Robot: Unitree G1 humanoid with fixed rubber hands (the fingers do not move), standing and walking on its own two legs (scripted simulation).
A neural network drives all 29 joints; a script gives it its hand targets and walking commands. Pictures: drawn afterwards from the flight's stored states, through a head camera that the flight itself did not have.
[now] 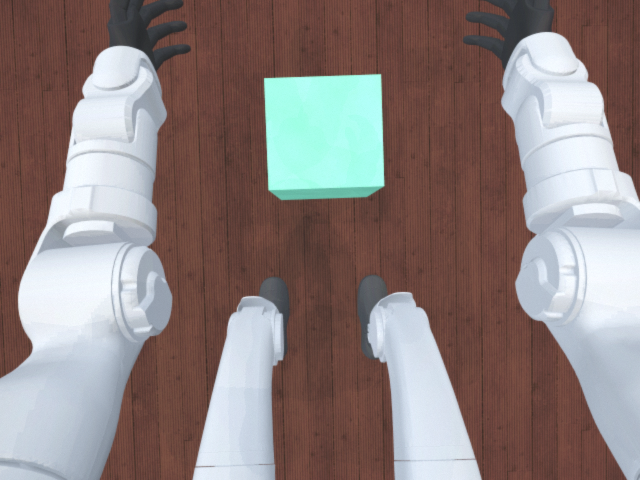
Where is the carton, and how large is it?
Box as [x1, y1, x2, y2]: [264, 74, 383, 199]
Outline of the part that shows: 380,74 264,78 268,189 281,199 367,196 383,186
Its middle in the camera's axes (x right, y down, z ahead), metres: +0.01 -0.20 +0.82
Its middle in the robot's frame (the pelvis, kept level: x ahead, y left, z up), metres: +0.53 +0.00 -0.52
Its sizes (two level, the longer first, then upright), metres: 0.210 0.200 0.250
